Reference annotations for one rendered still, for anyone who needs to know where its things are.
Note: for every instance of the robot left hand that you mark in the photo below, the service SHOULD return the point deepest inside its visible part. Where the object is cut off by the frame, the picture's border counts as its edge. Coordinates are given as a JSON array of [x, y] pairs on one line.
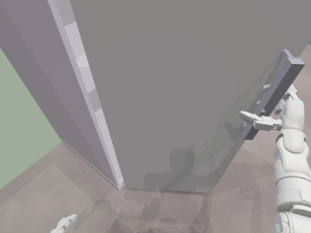
[[64, 224]]

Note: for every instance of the handle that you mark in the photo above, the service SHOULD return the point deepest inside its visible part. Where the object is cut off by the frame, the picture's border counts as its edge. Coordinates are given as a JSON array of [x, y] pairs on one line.
[[279, 86]]

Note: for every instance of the right robot upper arm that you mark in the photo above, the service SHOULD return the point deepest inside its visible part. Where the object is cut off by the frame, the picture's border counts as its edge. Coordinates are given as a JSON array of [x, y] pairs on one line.
[[287, 222]]

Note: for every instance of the robot right forearm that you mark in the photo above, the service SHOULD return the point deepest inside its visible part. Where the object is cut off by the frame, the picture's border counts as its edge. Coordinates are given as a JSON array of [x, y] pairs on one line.
[[292, 173]]

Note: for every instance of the fridge door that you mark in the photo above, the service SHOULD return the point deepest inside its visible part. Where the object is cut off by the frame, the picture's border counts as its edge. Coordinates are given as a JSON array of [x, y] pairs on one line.
[[172, 76]]

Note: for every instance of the robot right hand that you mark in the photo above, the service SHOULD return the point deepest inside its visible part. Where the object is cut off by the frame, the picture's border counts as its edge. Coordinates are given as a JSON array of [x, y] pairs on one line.
[[291, 113]]

